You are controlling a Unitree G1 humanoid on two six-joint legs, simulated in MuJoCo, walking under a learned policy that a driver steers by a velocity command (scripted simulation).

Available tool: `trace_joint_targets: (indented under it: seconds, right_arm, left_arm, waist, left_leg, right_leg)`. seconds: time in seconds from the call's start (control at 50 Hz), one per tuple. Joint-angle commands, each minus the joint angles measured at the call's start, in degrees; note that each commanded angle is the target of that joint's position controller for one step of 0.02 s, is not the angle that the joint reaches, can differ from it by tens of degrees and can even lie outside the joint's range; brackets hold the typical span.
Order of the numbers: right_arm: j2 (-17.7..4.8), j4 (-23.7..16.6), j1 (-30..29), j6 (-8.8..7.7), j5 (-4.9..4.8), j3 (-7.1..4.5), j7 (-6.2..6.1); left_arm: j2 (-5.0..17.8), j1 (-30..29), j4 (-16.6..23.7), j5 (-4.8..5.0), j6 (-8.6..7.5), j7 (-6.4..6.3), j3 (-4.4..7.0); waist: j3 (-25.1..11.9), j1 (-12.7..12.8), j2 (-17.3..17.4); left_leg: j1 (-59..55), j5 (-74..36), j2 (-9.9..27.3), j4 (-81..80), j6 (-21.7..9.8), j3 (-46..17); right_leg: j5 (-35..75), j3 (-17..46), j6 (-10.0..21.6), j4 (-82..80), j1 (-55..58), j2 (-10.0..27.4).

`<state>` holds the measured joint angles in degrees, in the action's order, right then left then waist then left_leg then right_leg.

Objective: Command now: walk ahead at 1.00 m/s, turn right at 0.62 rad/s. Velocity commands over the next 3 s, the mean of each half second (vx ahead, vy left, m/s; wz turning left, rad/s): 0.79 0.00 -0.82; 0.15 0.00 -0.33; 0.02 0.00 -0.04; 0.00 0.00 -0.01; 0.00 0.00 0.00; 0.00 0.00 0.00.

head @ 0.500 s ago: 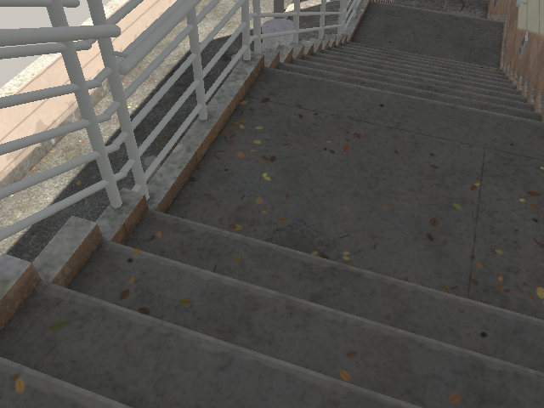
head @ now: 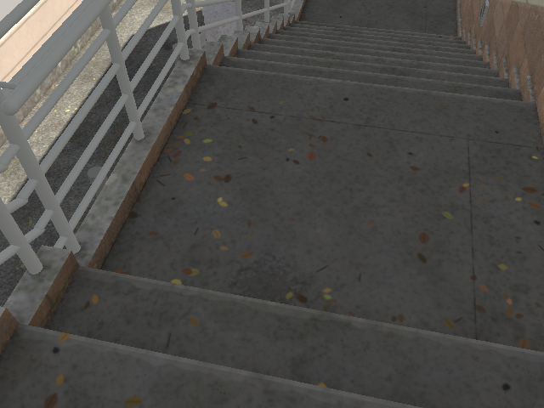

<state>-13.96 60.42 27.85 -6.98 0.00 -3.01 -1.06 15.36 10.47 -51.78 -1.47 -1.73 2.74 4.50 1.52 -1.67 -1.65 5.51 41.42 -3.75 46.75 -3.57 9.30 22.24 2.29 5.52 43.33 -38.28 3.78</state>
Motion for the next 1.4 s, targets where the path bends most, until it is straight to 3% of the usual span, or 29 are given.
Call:
trace_joint_targets:
  seconds: [0.02, 0.08, 0.1, 0.12, 0.14, 0.16, 0.2, 0.36, 0.38, 0.4, 0.42, 0.44, 0.46, 0.48, 0.54, 0.62, 0.7, 0.74, 0.76, 0.82, 0.88, 0.96, 1.0, 1.16, 1.18, 1.2, 1.28, 1.34, 1.4]
  right_arm:
    - [-2.55, -3.77, -6.82, -0.84, 0.47, 0.39, -1.29]
    - [-10.51, -4.08, -7.99, 0.64, 1.98, -1.05, -1.03]
    - [-9.51, -4.27, -11.79, 2.27, 1.98, -1.48, -2.23]
    - [-3.38, -8.75, -15.96, 2.45, 2.53, -0.07, -2.75]
    - [-1.94, -13.32, -11.23, 1.72, 1.8, 1.05, -2.35]
    - [-6.47, -14.05, -12.92, 1.41, 3.26, 0.23, -1.24]
    - [-5.78, -13.75, -12.01, 1.38, 4.95, -0.16, -0.29]
    - [0.31, -15.79, -19.18, 2.01, 2.13, 1.99, 1.19]
    - [4.86, -13.96, -9.94, 2.5, 8.4, 4.03, 4.69]
    - [-2.24, -7.87, 16.74, 2.74, 7.73, 0.72, 5.47]
    - [-7.01, -0.18, 34.9, 2.1, 7.85, 0.35, 6.07]
    - [-13.49, 0.47, 35.67, 2.13, 8.28, -1.84, 6.33]
    - [-16.35, -5.23, 21.58, 1.59, 6.09, -1.2, 6.86]
    - [-13.04, -10.5, 9.99, 1.84, 7.13, -0.51, 6.48]
    - [1.57, -16.6, -15.41, 0.47, 3.63, 3.83, 2.31]
    - [-8.12, -12.48, -12.99, -2.41, 6.02, 2.1, 1.48]
    - [-19.16, -18.05, -25.03, -2.13, 2.3, -1.1, 3.13]
    - [-8.75, -19.85, -11.65, -1.22, 1.81, 0.04, 3.53]
    - [-6.2, -22.0, -18.13, 0.26, 0.35, 1.23, 3.4]
    - [-3.28, -18.86, -7.52, 3.64, 6.29, 3.06, 2.51]
    - [-4.18, -15.88, 1.26, 5.45, 7.18, 2.58, 4.18]
    - [-8.69, -22.84, -14.51, 1.7, 1.95, 1.54, 4.82]
    - [-16.34, -23.32, -16.71, 0.43, -1.49, -0.25, 4.94]
    - [-1.72, -27.82, -36.37, 2.66, 5.64, 2.77, 2.71]
    - [-1.56, -26.37, -34.36, 3.27, 4.91, 2.59, 2.95]
    - [-3.02, -22.53, -29.28, 3.85, -4.64, -0.12, 4.27]
    - [-0.54, -13.32, -13.09, 6.58, -2.23, -0.13, 4.05]
    - [-9.21, -7.26, 3.78, 6.61, -0.03, -1.31, 3.89]
    - [-6.92, -10.27, -5.91, 8.2, -0.51, -0.69, 2.1]
  left_arm:
    - [-0.86, 1.04, 1.24, 1.42, 0.62, 0.94, -1.2]
    - [5.61, 24.26, -4.1, -0.46, 2.62, -1.89, 1.51]
    - [7.38, 30.21, -5.64, -1.37, 1.73, -1.37, 2.35]
    - [12.95, 30.43, -7.01, 0.32, 1.25, -1.69, 3.03]
    - [12.07, 28.54, -5.7, 1.25, 0.21, -2.42, 1.5]
    - [10.52, 27.68, -5.31, 1.15, 0.12, -2.35, 1.57]
    - [11.28, 19.55, -2.8, -0.03, -0.31, -3.25, 1.36]
    - [6.43, 12.11, -0.5, 2.13, -2.22, -4.06, -0.23]
    - [3.15, 19.97, -3.08, -6.49, -5.22, -0.35, -3.04]
    - [12.44, 6.11, 3.64, -6.57, -6.44, 1.1, -0.54]
    - [8.28, 1.38, 7.04, -5.21, -7.62, 4.2, -0.54]
    - [4.51, -0.83, 11.6, 1.39, -7.14, 4.86, -2.18]
    - [-6.45, 28.02, 7.51, 0.84, -6.26, 6.1, -3.8]
    - [1.48, 27.48, 5.32, 0.13, -4.71, 5.79, -2.93]
    - [0.68, 6.77, 14.17, -4.7, -3.78, 1.24, -5.2]
    - [-2.2, 12.96, 7.66, -3.14, -1.71, 5.39, -6.37]
    - [13.28, 24.42, 3.38, -1.54, -5.28, 3.78, 0.98]
    - [18.57, 19.51, 8.76, -2.34, -5.59, 1.25, 1.37]
    - [13.49, 20.88, 6.37, -3.12, -7.05, 0.58, 0.27]
    - [0.61, -0.18, 10.61, -1.03, -6.17, 0.15, -5.39]
    - [7.14, -7.29, 12.26, -2.72, -4.91, -0.73, -4.87]
    - [4.08, 6.96, 7.9, 2.25, -4.87, -1.27, -7.35]
    - [6.38, 0.98, 9.34, -0.5, -3.66, -0.64, -6.31]
    - [3.13, 20.69, 4.16, -0.73, -4.73, -4.74, -5.21]
    - [5.41, 20.89, 4.47, -0.26, -4.83, -5.05, -4.35]
    - [8.54, 18.56, 1.2, -0.36, -0.45, -6.11, -2.52]
    - [5.29, 17.97, 1.23, 0.89, 2.33, -7.0, -1.52]
    - [0.16, 19.67, 3.15, 3.11, 2.19, -6.19, -1.63]
    - [1.86, 15.48, 3.2, 1.03, 1.94, -6.81, -2.33]
  waist:
    - [6.69, 3.09, 5.8]
    - [-3.73, 14.59, 2.95]
    - [0.77, 20.79, -5.74]
    - [3.23, 16.58, -16.98]
    - [-2.7, 9.04, -9.68]
    - [-4.78, 9.39, 5.29]
    - [-2.58, 3.4, 2.32]
    - [1.79, 3.57, -1.1]
    - [6.11, -0.58, -2.22]
    - [3.11, -18.27, 1.76]
    - [-2.76, -21.58, 13.54]
    - [-1.52, -20.97, 13.67]
    - [-21.36, 1.48, 16.81]
    - [-16.55, -1.24, 9.72]
    - [-1.56, 4.91, 2.92]
    - [-1.28, 8.78, 3.0]
    - [-5.34, 16.12, 0.85]
    - [-23.57, 9.93, -14.92]
    - [-13.48, 11.78, -5.05]
    - [-8.52, -1.04, 1.11]
    - [-4.09, -6.1, -0.66]
    - [-5.59, 2.94, 1.43]
    - [3.15, 2.43, 10.19]
    - [3.26, 16.97, -0.92]
    - [3.01, 17.0, -0.86]
    - [3.48, 10.79, 1.17]
    - [0.89, 4.7, 0.86]
    - [-9.62, 0.28, 16.05]
    - [-10.52, 1.48, 8.17]
  left_leg:
    - [24.28, -31.8, 10.63, -7.63, -0.63, -1.43]
    - [20.21, -77.16, 11.8, 30.78, 0.81, 3.27]
    - [24.9, -42.11, 5.69, 65.67, 1.39, 2.64]
    - [47.15, 1.83, 0.33, 80.98, 1.04, -0.41]
    - [56.39, -3.3, 4.86, 70.02, 1.51, -8.58]
    - [58.96, -9.84, 7.51, 56.46, 0.88, -12.49]
    - [60.04, -10.9, 9.04, 42.44, 2.78, -17.03]
    - [1.7, -68.67, -2.04, -13.36, 4.12, -4.86]
    - [-17.44, -69.92, 5.47, -18.17, 4.02, -13.31]
    - [-39.52, -74.32, -1.24, -8.56, 4.73, 1.0]
    - [-49.53, -80.65, 9.67, -15.96, 0.36, -10.28]
    - [-38.4, -92.89, 24.87, -25.12, -9.83, -22.81]
    - [-46.77, -134.54, 35.33, -2.66, -24.97, -31.35]
    - [-39.24, -133.92, 35.32, -1.65, -25.91, -33.87]
    - [8.96, -83.15, 27.55, -21.03, -14.0, -27.66]
    - [36.38, -68.74, 14.34, -18.78, -8.39, -9.26]
    - [35.81, -71.01, 11.45, 3.05, 1.8, -5.21]
    - [42.66, 2.89, 0.97, 35.24, 10.2, -8.21]
    - [48.7, 5.54, 2.71, 36.06, 8.66, -14.69]
    - [35.96, -15.49, 10.71, 19.65, 8.92, -17.75]
    - [10.83, -49.6, 6.95, 20.0, 8.86, -9.28]
    - [13.92, -46.85, 6.79, -8.95, 6.49, -8.41]
    - [27.26, -33.08, 12.46, -26.91, -0.71, -26.65]
    - [47.82, -33.26, 10.14, -27.31, 4.71, -14.84]
    - [44.36, -40.77, 8.78, -29.84, 4.38, -12.72]
    - [25.1, -47.08, 2.08, -26.26, 4.72, -11.3]
    - [-6.48, -76.21, 7.75, -46.78, 4.02, -9.91]
    - [-40.31, -129.25, 22.49, -19.31, 1.99, -13.15]
    - [-31.75, -109.28, 20.89, -18.49, -4.19, -10.83]
  right_leg:
    - [8.52, -10.28, 1.22, -3.79, 26.13, -4.58]
    - [-12.55, -15.82, 6.48, -3.53, 48.57, -10.97]
    - [-10.5, -2.33, 13.63, -24.16, 49.41, -2.79]
    - [18.77, 1.81, 13.38, -5.15, 59.22, 1.65]
    - [36.09, 13.96, 14.33, -2.55, 66.39, 8.26]
    - [6.54, 21.77, 15.63, -9.66, 65.05, 9.55]
    - [-23.83, 35.46, 20.5, -11.7, 49.91, 13.05]
    - [-22.59, 12.61, 5.28, 4.77, 3.92, -11.34]
    - [-44.91, 7.55, -3.19, 16.6, -10.98, -21.14]
    - [-37.22, 8.76, -2.87, 27.52, -21.54, -25.41]
    - [-56.35, 11.58, -4.34, 41.11, -24.11, -28.85]
    - [-71.03, 14.5, -4.91, 67.76, -17.14, -23.51]
    - [-69.92, 9.72, -5.59, 76.18, -18.12, -16.31]
    - [-69.23, 6.38, -9.19, 78.19, -25.88, -11.36]
    - [-45.74, 7.83, -9.21, 44.04, -18.17, 3.85]
    - [-22.68, -1.41, -9.29, 18.01, 18.59, 1.93]
    - [-18.28, -6.64, -6.92, 6.76, 41.13, -7.14]
    - [22.84, 30.51, 25.71, -9.34, 51.93, 17.07]
    - [20.84, 31.51, 22.65, -9.99, 45.09, 18.14]
    - [-12.16, 19.25, 8.73, -3.11, 15.27, 12.86]
    - [-35.83, 3.99, -0.05, -1.86, -14.27, 2.63]
    - [-39.83, 6.39, -3.21, 12.1, 1.03, 1.36]
    - [-44.32, -8.46, -10.21, 15.98, 0.0, -7.43]
    - [-43.42, 20.05, 1.04, 5.44, 35.77, 9.29]
    - [-45.36, 19.18, 1.78, 3.53, 35.35, 7.98]
    - [-33.87, 10.97, 3.01, 3.01, 20.44, 2.76]
    - [-40.0, 2.66, 2.51, 16.83, 12.43, -2.31]
    - [-77.45, -3.79, 0.68, 57.74, -20.25, -6.24]
    - [-60.44, -6.77, -0.43, 72.54, -31.57, -4.3]
